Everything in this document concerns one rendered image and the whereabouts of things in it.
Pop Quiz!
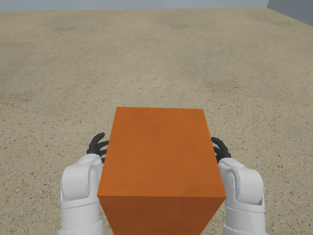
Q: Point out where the carton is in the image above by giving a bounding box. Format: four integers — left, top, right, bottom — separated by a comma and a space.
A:
97, 107, 227, 235

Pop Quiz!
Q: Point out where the robot right hand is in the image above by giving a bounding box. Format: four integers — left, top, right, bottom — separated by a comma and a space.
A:
211, 137, 232, 164

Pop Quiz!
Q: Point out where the robot left hand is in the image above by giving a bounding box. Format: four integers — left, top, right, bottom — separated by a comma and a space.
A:
86, 132, 110, 164

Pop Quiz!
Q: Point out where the left robot forearm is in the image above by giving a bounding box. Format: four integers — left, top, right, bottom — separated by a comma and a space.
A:
57, 154, 104, 235

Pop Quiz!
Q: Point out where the right robot forearm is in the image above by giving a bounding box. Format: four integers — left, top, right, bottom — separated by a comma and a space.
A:
218, 158, 269, 235

